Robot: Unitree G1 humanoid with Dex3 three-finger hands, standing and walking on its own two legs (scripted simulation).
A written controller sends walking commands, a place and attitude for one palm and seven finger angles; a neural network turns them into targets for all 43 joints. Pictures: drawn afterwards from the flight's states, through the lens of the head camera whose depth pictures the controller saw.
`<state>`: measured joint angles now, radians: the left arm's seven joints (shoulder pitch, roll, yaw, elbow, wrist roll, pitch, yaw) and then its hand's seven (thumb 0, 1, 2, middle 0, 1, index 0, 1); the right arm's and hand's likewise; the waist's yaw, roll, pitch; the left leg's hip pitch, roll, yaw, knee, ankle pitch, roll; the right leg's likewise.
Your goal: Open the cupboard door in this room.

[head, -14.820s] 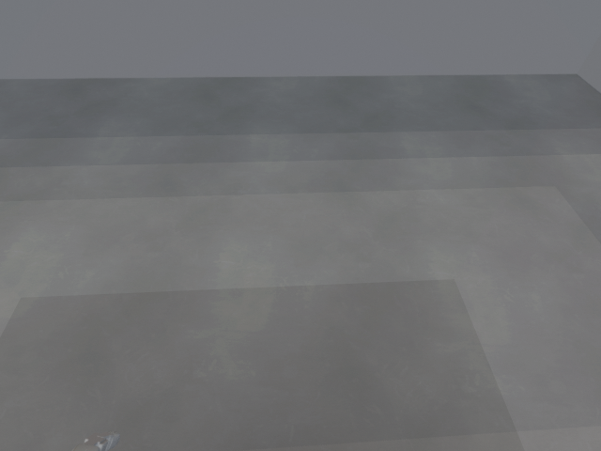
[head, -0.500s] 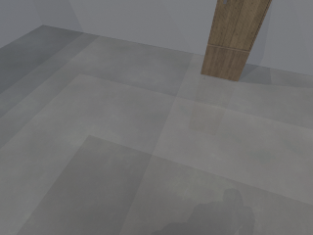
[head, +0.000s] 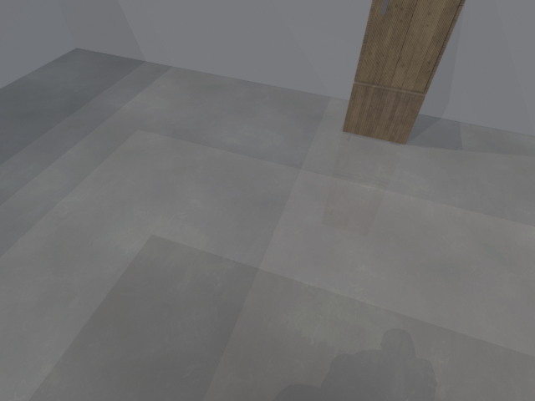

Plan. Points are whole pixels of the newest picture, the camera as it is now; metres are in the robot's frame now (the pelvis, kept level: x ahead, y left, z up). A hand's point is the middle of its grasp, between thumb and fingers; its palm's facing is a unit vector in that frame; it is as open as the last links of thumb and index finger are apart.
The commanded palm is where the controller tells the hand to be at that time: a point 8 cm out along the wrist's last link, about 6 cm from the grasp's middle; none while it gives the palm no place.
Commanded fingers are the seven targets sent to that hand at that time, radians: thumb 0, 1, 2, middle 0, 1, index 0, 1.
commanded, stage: turn or walk to find it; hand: left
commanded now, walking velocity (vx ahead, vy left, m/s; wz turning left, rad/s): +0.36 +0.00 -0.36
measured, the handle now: out of the picture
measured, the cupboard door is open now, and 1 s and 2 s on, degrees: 0 0 0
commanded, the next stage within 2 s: stand and wait in 1.30 s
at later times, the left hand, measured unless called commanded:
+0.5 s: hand out of the picture +0.04 +0.14 -0.17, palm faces +0.01 -0.98 -0.19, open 7.3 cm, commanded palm none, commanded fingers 0.00 0.90 0.90 -0.20 -0.30 -0.20 -0.30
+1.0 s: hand (193, 276) +0.40 +0.20 -0.18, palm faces -0.15 -0.97 -0.21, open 7.3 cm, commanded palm none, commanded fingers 0.00 0.90 0.90 -0.20 -0.30 -0.20 -0.30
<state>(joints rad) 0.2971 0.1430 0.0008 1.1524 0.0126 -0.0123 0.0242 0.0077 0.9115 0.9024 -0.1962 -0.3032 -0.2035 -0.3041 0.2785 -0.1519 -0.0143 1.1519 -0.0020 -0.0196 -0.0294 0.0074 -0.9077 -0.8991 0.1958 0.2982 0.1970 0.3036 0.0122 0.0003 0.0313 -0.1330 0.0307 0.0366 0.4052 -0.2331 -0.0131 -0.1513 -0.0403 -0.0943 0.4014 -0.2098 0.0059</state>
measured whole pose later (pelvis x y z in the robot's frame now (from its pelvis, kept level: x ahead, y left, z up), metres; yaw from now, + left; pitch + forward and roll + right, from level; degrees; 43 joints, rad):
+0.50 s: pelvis +0.09 -0.03 -0.01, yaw -6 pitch +0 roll +1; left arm 0.42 0.12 0.04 1.12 0.03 -0.07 0.01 0.00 0.91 0.90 -0.19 -0.30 -0.20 -0.30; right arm 0.30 -0.18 -0.05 1.13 -0.02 0.00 0.00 0.01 -0.91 -0.90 0.20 0.30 0.20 0.30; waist 0.04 0.02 0.02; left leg -0.44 0.09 0.09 1.09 -0.39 -0.02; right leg -0.12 0.00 -0.09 0.47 -0.35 -0.04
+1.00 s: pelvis +0.31 +0.01 -0.01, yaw -11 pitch +0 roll +0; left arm 0.20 0.21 0.07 1.04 0.03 -0.02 0.00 0.01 0.92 0.90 -0.19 -0.30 -0.20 -0.30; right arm 0.23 -0.17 -0.07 1.06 -0.01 -0.09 -0.02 -0.02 -0.96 -0.90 0.20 0.30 0.20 0.30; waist 0.00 -0.03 0.06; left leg -0.23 0.04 0.21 0.47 -0.25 0.05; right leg -0.55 -0.11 -0.06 1.15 -0.28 0.02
